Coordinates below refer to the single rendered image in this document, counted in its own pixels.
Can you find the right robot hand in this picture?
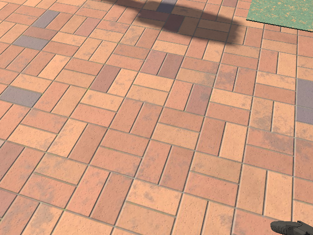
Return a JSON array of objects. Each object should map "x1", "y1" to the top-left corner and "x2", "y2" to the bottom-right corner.
[{"x1": 270, "y1": 220, "x2": 313, "y2": 235}]

